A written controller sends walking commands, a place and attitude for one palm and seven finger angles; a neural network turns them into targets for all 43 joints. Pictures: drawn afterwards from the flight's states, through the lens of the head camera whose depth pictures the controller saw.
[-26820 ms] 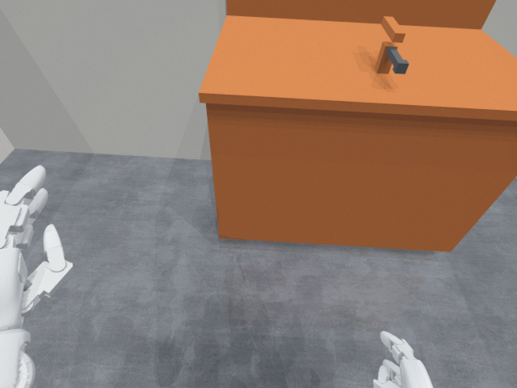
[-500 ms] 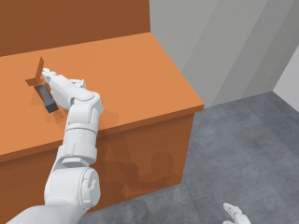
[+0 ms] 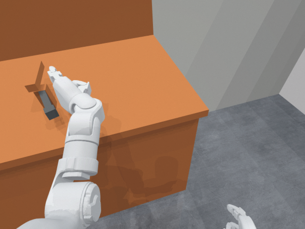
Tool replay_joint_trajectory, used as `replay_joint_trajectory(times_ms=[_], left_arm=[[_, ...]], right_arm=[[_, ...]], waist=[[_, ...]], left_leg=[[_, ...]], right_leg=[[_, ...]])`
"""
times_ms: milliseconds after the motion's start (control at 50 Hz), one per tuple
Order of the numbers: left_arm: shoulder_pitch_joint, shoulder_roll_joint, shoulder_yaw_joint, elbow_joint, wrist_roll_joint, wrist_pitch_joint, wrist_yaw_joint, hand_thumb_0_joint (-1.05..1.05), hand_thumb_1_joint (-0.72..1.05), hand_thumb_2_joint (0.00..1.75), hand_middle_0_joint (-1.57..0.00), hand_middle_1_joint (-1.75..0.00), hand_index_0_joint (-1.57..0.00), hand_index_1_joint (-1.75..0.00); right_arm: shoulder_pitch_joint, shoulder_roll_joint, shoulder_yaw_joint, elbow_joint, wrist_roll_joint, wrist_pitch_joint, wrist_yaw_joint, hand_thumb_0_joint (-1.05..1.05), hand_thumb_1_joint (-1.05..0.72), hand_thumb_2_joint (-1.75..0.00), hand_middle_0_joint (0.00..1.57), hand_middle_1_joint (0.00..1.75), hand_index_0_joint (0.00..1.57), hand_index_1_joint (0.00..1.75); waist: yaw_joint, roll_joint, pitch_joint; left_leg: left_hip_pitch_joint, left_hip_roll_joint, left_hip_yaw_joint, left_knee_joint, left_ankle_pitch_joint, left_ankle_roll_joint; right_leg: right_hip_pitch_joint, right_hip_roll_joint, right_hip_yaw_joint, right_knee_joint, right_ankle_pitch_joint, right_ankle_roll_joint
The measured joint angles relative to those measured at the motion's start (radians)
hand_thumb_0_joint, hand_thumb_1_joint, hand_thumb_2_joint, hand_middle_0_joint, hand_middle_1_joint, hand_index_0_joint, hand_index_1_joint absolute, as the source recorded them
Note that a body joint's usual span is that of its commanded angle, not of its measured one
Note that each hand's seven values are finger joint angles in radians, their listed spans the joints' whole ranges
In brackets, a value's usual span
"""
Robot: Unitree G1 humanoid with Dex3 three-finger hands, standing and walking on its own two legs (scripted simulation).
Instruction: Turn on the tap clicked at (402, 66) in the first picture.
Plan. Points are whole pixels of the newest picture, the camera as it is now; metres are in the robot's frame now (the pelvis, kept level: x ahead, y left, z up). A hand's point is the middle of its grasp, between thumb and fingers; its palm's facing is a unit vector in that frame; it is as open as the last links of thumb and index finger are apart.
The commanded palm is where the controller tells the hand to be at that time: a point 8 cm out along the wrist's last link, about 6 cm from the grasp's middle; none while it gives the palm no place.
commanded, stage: draw the hand back beside the body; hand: left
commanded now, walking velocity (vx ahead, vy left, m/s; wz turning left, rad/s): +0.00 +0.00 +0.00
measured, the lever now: (51, 112) +0.39 +0.32 +0.12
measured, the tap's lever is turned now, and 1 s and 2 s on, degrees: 19 19 19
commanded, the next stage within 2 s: step back with the hand held close in 1.42 s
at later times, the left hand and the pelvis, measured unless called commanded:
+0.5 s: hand (63, 124) +0.29 +0.22 +0.18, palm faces +0.34 -0.92 -0.20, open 7.7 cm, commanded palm +0.25 +0.26 +0.19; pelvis -0.03 +0.01 +0.01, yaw -1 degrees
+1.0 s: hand (33, 158) +0.21 +0.25 +0.17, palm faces +0.35 -0.89 -0.27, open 7.5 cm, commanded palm +0.16 +0.29 +0.18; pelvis -0.02 +0.03 +0.01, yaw -2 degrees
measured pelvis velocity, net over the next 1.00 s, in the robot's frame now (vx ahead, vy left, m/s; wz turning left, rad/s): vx -0.02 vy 0.03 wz -0.03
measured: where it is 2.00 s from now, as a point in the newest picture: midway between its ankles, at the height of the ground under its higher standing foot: outside the picture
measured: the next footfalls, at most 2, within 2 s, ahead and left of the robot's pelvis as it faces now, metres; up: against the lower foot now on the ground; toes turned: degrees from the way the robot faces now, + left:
none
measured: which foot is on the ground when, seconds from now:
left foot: down 0.00-1.00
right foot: down 0.00-1.00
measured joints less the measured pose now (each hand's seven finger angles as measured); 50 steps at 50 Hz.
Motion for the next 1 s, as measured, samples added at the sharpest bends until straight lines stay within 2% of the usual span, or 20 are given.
replay_joint_trajectory(times_ms=[60, 100, 120, 160, 180, 220, 260, 300, 360, 420, 480, 660, 820, 1000], left_arm=[[0.104, 0.046, -0.043, -0.109, -0.035, -0.027, -0.211, 0.02, 0.90, 0.89, -0.15, -0.15, -0.14, -0.15], [0.179, 0.076, -0.057, -0.174, -0.083, -0.045, -0.343, 0.02, 0.90, 0.89, -0.15, -0.15, -0.15, -0.15], [0.216, 0.087, -0.057, -0.204, -0.109, -0.047, -0.388, 0.02, 0.90, 0.89, -0.15, -0.15, -0.15, -0.15], [0.285, 0.100, -0.051, -0.263, -0.147, -0.032, -0.428, 0.02, 0.90, 0.89, -0.16, -0.16, -0.15, -0.16], [0.322, 0.116, -0.053, -0.281, -0.152, -0.049, -0.447, 0.02, 0.90, 0.89, -0.16, -0.16, -0.16, -0.16], [0.395, 0.173, -0.054, -0.289, -0.157, -0.123, -0.498, 0.02, 0.90, 0.89, -0.16, -0.17, -0.16, -0.17], [0.452, 0.225, -0.056, -0.294, -0.152, -0.202, -0.532, 0.02, 0.90, 0.89, -0.16, -0.17, -0.16, -0.17], [0.490, 0.256, -0.064, -0.306, -0.145, -0.275, -0.551, 0.02, 0.90, 0.89, -0.16, -0.18, -0.16, -0.18], [0.517, 0.269, -0.089, -0.325, -0.139, -0.371, -0.570, 0.02, 0.90, 0.89, -0.16, -0.18, -0.16, -0.18], [0.530, 0.263, -0.119, -0.342, -0.134, -0.433, -0.583, 0.02, 0.90, 0.89, -0.16, -0.19, -0.16, -0.19], [0.554, 0.251, -0.143, -0.359, -0.132, -0.473, -0.596, 0.02, 0.90, 0.90, -0.17, -0.20, -0.16, -0.20], [0.698, 0.249, -0.130, -0.450, -0.129, -0.520, -0.634, 0.02, 0.90, 0.89, -0.18, -0.23, -0.18, -0.23], [0.818, 0.257, -0.094, -0.554, -0.124, -0.549, -0.649, 0.02, 0.90, 0.89, -0.19, -0.25, -0.19, -0.25], [0.959, 0.258, -0.075, -0.654, -0.117, -0.569, -0.650, 0.02, 0.90, 0.89, -0.20, -0.28, -0.20, -0.28]], right_arm=[[0.007, 0.001, 0.010, -0.040, 0.019, 0.028, -0.031, 0.01, -0.90, -0.90, 0.20, 0.30, 0.20, 0.30], [0.015, 0.000, 0.020, -0.062, 0.036, 0.037, -0.050, 0.01, -0.90, -0.90, 0.20, 0.30, 0.20, 0.30], [0.019, -0.002, 0.025, -0.071, 0.044, 0.038, -0.058, 0.01, -0.90, -0.90, 0.20, 0.30, 0.20, 0.30], [0.023, -0.006, 0.032, -0.081, 0.055, 0.033, -0.065, 0.01, -0.90, -0.90, 0.20, 0.30, 0.20, 0.30], [0.018, -0.008, 0.034, -0.082, 0.053, 0.029, -0.059, 0.01, -0.90, -0.90, 0.20, 0.30, 0.20, 0.30], [0.005, -0.013, 0.035, -0.088, 0.050, 0.020, -0.037, 0.01, -0.91, -0.90, 0.20, 0.30, 0.20, 0.30], [0.003, -0.019, 0.030, -0.100, 0.050, 0.004, -0.021, 0.01, -0.91, -0.90, 0.20, 0.30, 0.20, 0.30], [0.010, -0.029, 0.023, -0.110, 0.051, -0.016, -0.012, 0.01, -0.91, -0.90, 0.20, 0.30, 0.20, 0.30], [0.022, -0.041, 0.016, -0.110, 0.052, -0.039, -0.006, 0.01, -0.91, -0.90, 0.20, 0.30, 0.20, 0.30], [0.022, -0.042, 0.015, -0.101, 0.053, -0.048, -0.001, 0.01, -0.91, -0.90, 0.20, 0.30, 0.20, 0.30], [0.014, -0.030, 0.022, -0.099, 0.049, -0.049, 0.002, 0.02, -0.91, -0.90, 0.20, 0.30, 0.20, 0.30], [0.021, 0.016, 0.048, -0.127, 0.033, -0.057, 0.010, 0.02, -0.90, -0.90, 0.20, 0.30, 0.20, 0.30], [0.051, 0.012, 0.042, -0.123, 0.027, -0.068, 0.019, 0.02, -0.90, -0.90, 0.20, 0.30, 0.20, 0.30], [0.058, -0.004, 0.025, -0.121, 0.019, -0.090, 0.022, 0.02, -0.90, -0.90, 0.20, 0.30, 0.20, 0.30]], waist=[[-0.002, 0.000, 0.020], [0.000, -0.001, 0.031], [0.002, -0.001, 0.034], [0.006, 0.001, 0.039], [0.002, 0.003, 0.045], [-0.008, 0.008, 0.061], [-0.007, 0.011, 0.078], [0.004, 0.015, 0.094], [0.026, 0.018, 0.112], [0.039, 0.017, 0.125], [0.039, 0.013, 0.132], [0.021, 0.007, 0.141], [0.035, 0.005, 0.150], [0.039, 0.004, 0.154]], left_leg=[[0.051, 0.004, 0.011, -0.029, 0.007, 0.002], [0.086, 0.010, 0.020, -0.048, 0.011, 0.001], [0.101, 0.014, 0.024, -0.054, 0.012, 0.000], [0.121, 0.021, 0.031, -0.058, 0.011, -0.003], [0.129, 0.024, 0.032, -0.058, 0.011, -0.004], [0.137, 0.028, 0.032, -0.052, 0.010, -0.006], [0.140, 0.030, 0.032, -0.046, 0.011, -0.007], [0.143, 0.030, 0.028, -0.044, 0.016, -0.006], [0.149, 0.024, 0.016, -0.050, 0.028, -0.002], [0.154, 0.018, 0.007, -0.060, 0.042, 0.003], [0.165, 0.012, 0.008, -0.079, 0.056, 0.008], [0.224, 0.006, 0.035, -0.140, 0.082, 0.020], [0.250, 0.002, 0.035, -0.158, 0.088, 0.027], [0.256, -0.004, 0.028, -0.158, 0.087, 0.032]], right_leg=[[0.042, 0.004, 0.013, -0.017, 0.005, 0.001], [0.076, 0.011, 0.023, -0.036, 0.013, 0.000], [0.090, 0.016, 0.028, -0.046, 0.018, -0.001], [0.113, 0.023, 0.035, -0.060, 0.025, -0.003], [0.123, 0.026, 0.036, -0.065, 0.029, -0.003], [0.136, 0.030, 0.036, -0.071, 0.034, -0.001], [0.143, 0.032, 0.036, -0.074, 0.041, -0.002], [0.152, 0.031, 0.031, -0.081, 0.048, -0.001], [0.166, 0.024, 0.020, -0.098, 0.060, 0.003], [0.178, 0.018, 0.012, -0.116, 0.074, 0.007], [0.188, 0.012, 0.013, -0.130, 0.085, 0.010], [0.231, 0.006, 0.043, -0.169, 0.109, 0.018], [0.260, 0.002, 0.045, -0.194, 0.118, 0.026], [0.268, -0.003, 0.039, -0.193, 0.112, 0.031]])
